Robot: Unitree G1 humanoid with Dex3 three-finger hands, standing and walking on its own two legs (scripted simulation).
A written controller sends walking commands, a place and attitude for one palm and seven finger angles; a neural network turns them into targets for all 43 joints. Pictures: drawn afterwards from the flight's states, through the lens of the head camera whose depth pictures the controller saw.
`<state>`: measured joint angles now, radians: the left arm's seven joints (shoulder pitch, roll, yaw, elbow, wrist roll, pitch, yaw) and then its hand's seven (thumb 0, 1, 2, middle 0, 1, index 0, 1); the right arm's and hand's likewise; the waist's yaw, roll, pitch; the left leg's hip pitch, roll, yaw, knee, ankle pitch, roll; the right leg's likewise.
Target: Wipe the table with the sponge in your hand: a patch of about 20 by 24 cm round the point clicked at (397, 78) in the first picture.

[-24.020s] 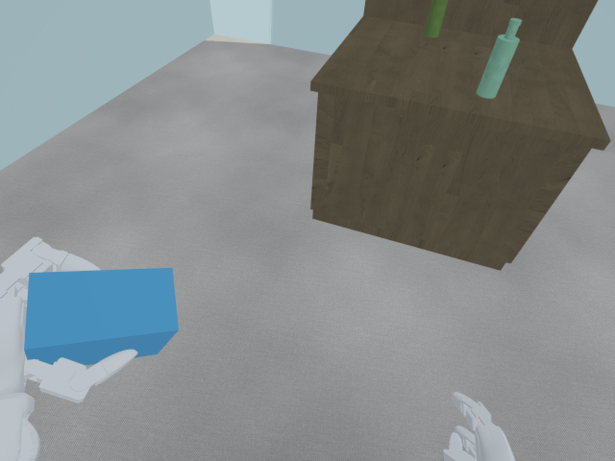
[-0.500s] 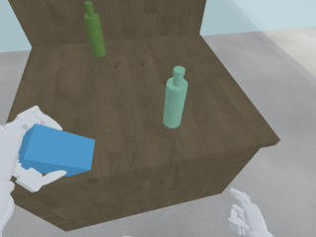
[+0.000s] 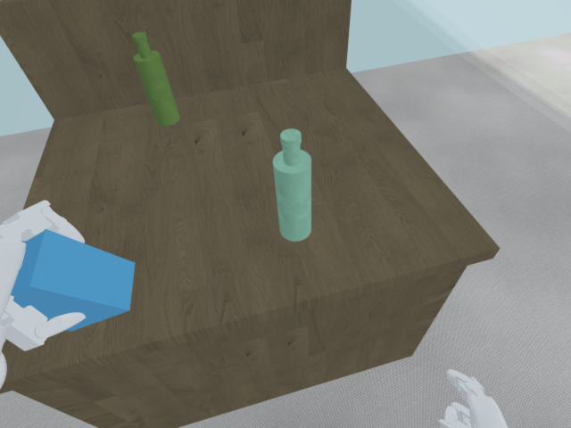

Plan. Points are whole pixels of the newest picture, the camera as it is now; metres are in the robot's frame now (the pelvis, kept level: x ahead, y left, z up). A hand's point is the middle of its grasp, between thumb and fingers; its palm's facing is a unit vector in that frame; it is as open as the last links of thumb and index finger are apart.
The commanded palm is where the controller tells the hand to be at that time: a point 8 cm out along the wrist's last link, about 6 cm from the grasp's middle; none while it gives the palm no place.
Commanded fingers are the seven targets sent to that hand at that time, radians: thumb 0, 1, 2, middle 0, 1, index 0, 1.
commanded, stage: turn the palm down, sponge in hand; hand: left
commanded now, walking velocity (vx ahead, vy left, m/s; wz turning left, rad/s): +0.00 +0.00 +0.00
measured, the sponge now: (75, 289) +0.23 +0.29 +0.12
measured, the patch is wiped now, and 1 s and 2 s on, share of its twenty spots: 0.00 0.00 0.00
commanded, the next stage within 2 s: move the sponge above the wiping area in 1.28 s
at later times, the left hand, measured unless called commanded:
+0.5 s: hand (2, 293) +0.21 +0.36 +0.14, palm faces +0.17 -0.21 -0.96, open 10.5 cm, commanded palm +0.18 +0.32 +0.19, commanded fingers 0.00 0.10 1.30 -1.20 -1.60 -1.20 -1.60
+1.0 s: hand (25, 319) +0.19 +0.33 +0.11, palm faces -0.01 -0.12 -0.99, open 10.5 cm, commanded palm +0.17 +0.33 +0.19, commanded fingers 0.00 0.10 1.30 -1.20 -1.60 -1.20 -1.60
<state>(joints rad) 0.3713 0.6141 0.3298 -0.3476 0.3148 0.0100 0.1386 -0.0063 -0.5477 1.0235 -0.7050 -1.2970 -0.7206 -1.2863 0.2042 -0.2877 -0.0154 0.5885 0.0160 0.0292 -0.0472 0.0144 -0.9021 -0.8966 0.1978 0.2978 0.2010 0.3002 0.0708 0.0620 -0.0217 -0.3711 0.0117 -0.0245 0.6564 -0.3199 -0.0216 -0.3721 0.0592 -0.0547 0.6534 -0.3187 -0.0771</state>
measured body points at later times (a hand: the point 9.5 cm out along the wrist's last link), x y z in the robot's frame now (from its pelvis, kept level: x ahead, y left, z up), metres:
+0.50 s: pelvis -0.01 +0.04 +0.01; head -0.01 +0.00 +0.46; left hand +0.20 +0.36 +0.19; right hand +0.23 -0.17 -0.07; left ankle +0.01 +0.14 -0.72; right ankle +0.01 -0.07 -0.72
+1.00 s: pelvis -0.02 +0.05 +0.02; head -0.03 +0.01 +0.46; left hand +0.19 +0.34 +0.16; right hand +0.23 -0.13 -0.06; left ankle +0.01 +0.14 -0.72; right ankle +0.01 -0.07 -0.72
